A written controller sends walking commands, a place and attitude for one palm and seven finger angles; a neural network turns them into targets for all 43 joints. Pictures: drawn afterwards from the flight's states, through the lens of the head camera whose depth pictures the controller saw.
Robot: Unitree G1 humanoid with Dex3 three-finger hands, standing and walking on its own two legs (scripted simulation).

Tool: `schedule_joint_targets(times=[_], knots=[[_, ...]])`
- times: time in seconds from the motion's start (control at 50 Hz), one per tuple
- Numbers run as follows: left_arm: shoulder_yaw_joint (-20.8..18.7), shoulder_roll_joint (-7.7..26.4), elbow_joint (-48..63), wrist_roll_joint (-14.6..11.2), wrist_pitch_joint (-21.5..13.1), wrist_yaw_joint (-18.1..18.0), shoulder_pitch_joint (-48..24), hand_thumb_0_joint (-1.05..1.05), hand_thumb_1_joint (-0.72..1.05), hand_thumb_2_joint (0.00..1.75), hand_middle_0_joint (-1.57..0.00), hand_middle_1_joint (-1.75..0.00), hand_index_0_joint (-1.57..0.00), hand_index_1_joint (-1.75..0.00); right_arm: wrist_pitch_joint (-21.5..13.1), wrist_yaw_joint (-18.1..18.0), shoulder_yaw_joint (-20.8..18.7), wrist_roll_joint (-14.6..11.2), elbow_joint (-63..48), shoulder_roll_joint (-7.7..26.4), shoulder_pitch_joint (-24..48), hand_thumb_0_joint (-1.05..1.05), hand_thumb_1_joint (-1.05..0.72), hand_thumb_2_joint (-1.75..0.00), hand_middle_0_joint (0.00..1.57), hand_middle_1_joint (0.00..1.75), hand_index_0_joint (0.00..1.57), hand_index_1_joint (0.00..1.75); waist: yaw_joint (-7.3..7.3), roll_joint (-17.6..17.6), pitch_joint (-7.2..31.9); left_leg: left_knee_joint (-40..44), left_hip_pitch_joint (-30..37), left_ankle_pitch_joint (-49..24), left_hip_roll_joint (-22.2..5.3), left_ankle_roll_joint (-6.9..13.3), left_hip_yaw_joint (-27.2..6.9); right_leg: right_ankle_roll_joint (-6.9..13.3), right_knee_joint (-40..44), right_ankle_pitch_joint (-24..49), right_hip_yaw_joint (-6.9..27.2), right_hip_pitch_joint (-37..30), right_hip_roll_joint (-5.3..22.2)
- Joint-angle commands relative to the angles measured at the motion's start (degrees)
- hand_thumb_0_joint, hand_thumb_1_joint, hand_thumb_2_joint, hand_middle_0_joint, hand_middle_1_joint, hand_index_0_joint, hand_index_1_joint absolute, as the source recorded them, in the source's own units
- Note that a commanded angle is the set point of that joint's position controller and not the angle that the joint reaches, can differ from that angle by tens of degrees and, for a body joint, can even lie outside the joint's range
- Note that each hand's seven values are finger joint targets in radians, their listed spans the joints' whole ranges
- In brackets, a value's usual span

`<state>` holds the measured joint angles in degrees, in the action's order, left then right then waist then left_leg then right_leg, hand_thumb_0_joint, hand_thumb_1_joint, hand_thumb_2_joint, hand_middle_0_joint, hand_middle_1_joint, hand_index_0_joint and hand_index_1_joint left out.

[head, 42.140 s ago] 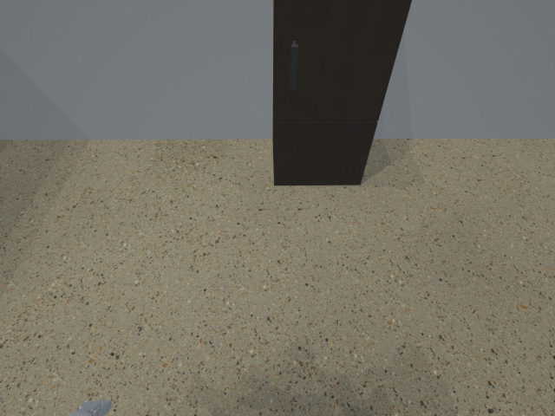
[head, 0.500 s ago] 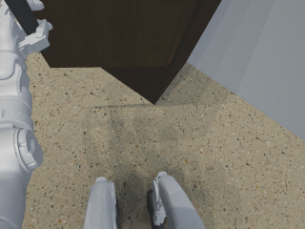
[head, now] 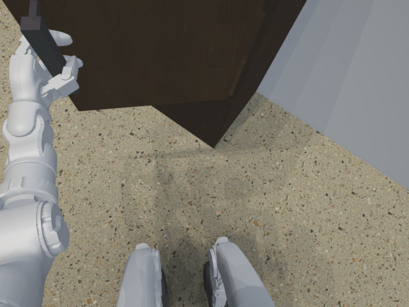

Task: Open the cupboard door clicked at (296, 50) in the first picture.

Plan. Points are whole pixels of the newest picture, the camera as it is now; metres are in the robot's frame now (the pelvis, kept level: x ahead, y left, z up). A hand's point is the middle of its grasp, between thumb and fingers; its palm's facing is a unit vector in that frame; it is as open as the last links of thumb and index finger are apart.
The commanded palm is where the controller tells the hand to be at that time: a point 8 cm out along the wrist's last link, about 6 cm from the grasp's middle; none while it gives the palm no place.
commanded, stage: pull the door open along its arc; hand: left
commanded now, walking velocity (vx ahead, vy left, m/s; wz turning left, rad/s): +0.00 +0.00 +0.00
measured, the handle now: (55, 51) +0.57 +0.23 +0.04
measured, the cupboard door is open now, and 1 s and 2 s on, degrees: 44 83 83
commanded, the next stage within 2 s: open thumb and fingers to let go in 0.72 s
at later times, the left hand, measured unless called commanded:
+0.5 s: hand (118, 163) +0.36 +0.11 +0.04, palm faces +0.36 -0.93 +0.03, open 6.3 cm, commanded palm +0.30 +0.18 +0.03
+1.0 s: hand (153, 186) +0.32 +0.06 +0.03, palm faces +0.44 -0.90 -0.03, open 6.7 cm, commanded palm +0.27 +0.11 +0.03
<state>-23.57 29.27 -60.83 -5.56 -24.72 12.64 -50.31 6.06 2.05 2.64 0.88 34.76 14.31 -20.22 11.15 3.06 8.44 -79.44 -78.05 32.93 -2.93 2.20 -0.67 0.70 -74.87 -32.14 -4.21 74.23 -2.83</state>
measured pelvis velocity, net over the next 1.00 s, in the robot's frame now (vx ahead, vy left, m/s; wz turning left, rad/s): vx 0.00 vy -0.06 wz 0.12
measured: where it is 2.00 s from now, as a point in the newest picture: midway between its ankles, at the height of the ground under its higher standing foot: (187, 304)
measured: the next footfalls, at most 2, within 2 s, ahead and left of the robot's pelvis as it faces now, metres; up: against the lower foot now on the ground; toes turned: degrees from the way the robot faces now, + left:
none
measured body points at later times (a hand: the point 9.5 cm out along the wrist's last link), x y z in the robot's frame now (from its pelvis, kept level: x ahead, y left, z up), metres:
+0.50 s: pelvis +0.01 -0.02 +0.02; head +0.12 -0.01 +0.46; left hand +0.34 +0.16 +0.04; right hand +0.19 -0.24 -0.10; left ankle +0.02 +0.09 -0.60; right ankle +0.02 -0.12 -0.60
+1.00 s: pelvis +0.00 -0.06 +0.01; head +0.10 -0.06 +0.45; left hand +0.29 +0.11 +0.04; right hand +0.17 -0.28 -0.12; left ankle +0.02 +0.09 -0.60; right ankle +0.02 -0.12 -0.60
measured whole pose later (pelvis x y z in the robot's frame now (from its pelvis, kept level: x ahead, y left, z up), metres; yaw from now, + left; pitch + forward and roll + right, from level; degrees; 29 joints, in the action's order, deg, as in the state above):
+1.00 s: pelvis +0.00 -0.06 +0.01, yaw +7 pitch +22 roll +2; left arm 5.6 -3.3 -27.7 5.7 -33.9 -31.8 -5.9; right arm -1.0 0.6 -2.4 5.0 37.4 11.5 -9.3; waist 1.5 1.0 11.1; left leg -73.9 -65.7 30.5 0.1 -2.6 -2.2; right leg 5.5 -76.1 -34.9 -5.9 63.8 0.0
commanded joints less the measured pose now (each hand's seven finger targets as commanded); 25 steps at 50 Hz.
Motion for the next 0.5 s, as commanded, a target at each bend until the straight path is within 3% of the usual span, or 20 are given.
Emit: schedule_joint_targets(times=[0.0,0.1,0.12,0.16,0.2,0.22,0.24,0.32,0.34,0.4,0.48], knots=[[0.85,7.41,15.81,-2.13,-4.03,1.48,-4.54,0.00,0.90,0.90,-0.40,-1.35,-0.40,-1.35,-0.75,-0.30,-4.85,-0.67,-3.75,10.61,-8.33,0.00,-0.90,-0.90,0.20,0.30,0.20,0.30,-3.58,4.09,34.30,9.33,30.47,-30.34,1.15,-0.78,-3.53,0.63,8.60,26.51,1.68,-19.42,-0.66],[5.15,-0.72,28.78,-4.55,-4.96,0.55,13.47,0.00,0.90,0.90,-0.40,-1.35,-0.40,-1.35,-1.32,0.60,-6.02,-1.64,-6.31,9.59,-4.81,0.00,-0.90,-0.90,0.20,0.30,0.20,0.30,-6.86,3.84,33.76,12.07,34.43,-33.90,1.38,-1.41,-2.58,0.78,9.74,28.72,1.34,-22.36,-0.40],[1.47,-2.80,31.73,-7.32,-5.10,-3.65,17.05,0.00,0.90,0.90,-0.40,-1.35,-0.40,-1.35,-1.72,0.50,-6.19,-1.42,-7.06,8.78,-3.86,0.00,-0.90,-0.90,0.20,0.30,0.20,0.30,-8.93,1.67,32.70,12.78,32.96,-33.58,1.56,-1.58,-1.83,0.48,10.03,29.30,1.11,-24.25,-0.35],[3.30,-6.41,34.68,-6.60,-5.70,-9.63,23.28,0.00,0.90,0.90,-0.40,-1.35,-0.40,-1.35,-2.30,0.72,-6.17,-1.13,-7.37,8.19,-2.27,0.00,-0.90,-0.90,0.20,0.30,0.20,0.30,-9.25,0.98,29.47,13.59,31.72,-32.47,1.46,-2.08,-1.42,0.43,9.74,28.77,0.95,-24.05,-0.13],[5.32,-9.10,37.67,-4.75,-6.75,-13.93,28.07,0.00,0.90,0.90,-0.40,-1.35,-0.40,-1.35,-2.32,1.02,-6.36,-0.61,-7.74,7.60,-1.18,0.00,-0.90,-0.90,0.20,0.30,0.20,0.30,-9.68,-0.56,27.71,13.88,30.83,-31.37,1.74,-2.24,-1.03,0.49,9.48,28.80,1.07,-25.12,0.08],[2.98,-8.40,38.96,-4.33,-7.28,-17.04,30.56,0.00,0.90,0.90,-0.40,-1.35,-0.40,-1.35,-2.25,0.99,-6.39,-0.26,-8.10,7.26,-0.51,0.00,-0.90,-0.90,0.20,0.30,0.20,0.30,-11.09,-0.96,27.17,14.17,29.64,-30.45,1.92,-2.35,-0.60,0.62,9.21,28.84,1.27,-26.35,0.18],[3.00,-8.25,41.08,-2.99,-8.05,-19.63,31.53,0.00,0.90,0.90,-0.40,-1.35,-0.40,-1.35,-2.23,0.85,-6.29,0.17,-8.36,6.94,0.26,0.00,-0.90,-0.90,0.20,0.30,0.20,0.30,-11.59,-0.30,26.64,13.96,29.18,-30.15,2.11,-2.40,-0.44,0.80,8.79,29.29,1.60,-26.70,0.27],[7.03,-15.77,43.00,0.54,-9.99,-29.15,34.92,0.00,0.90,0.90,-0.40,-1.35,-0.40,-1.35,-2.13,0.91,-6.10,1.65,-9.07,5.03,3.63,0.00,-0.90,-0.90,0.20,0.30,0.20,0.30,-11.99,-2.90,23.69,13.63,26.25,-25.65,2.92,-2.45,0.12,0.87,8.44,28.08,2.13,-27.78,0.91],[7.80,-15.97,44.13,1.89,-10.53,-31.05,34.96,0.00,0.90,0.90,-0.40,-1.35,-0.40,-1.35,-2.11,0.80,-6.10,2.09,-9.24,5.02,4.12,0.00,-0.90,-0.90,0.20,0.30,0.20,0.30,-11.94,-2.82,24.07,13.22,26.24,-25.36,2.92,-2.44,-0.19,1.00,8.03,27.58,2.22,-27.21,0.93],[11.32,-20.44,44.04,4.66,-11.15,-36.01,35.63,0.00,0.90,0.90,-0.40,-1.35,-0.40,-1.35,-2.16,0.66,-6.04,2.87,-9.04,3.98,6.33,0.00,-0.90,-0.90,0.20,0.30,0.20,0.30,-11.95,-3.87,23.86,13.05,25.68,-22.74,3.36,-2.38,0.16,0.83,8.62,26.37,2.76,-27.56,1.46],[16.57,-23.86,44.88,8.06,-11.32,-39.11,36.91,0.00,0.90,0.90,-0.40,-1.35,-0.40,-1.35,-2.59,0.25,-6.07,3.41,-8.78,3.30,7.91,0.00,-0.90,-0.90,0.20,0.30,0.20,0.30,-11.47,-5.00,24.66,13.09,25.59,-20.53,3.75,-2.09,0.26,0.75,9.82,25.66,3.42,-29.01,1.82]])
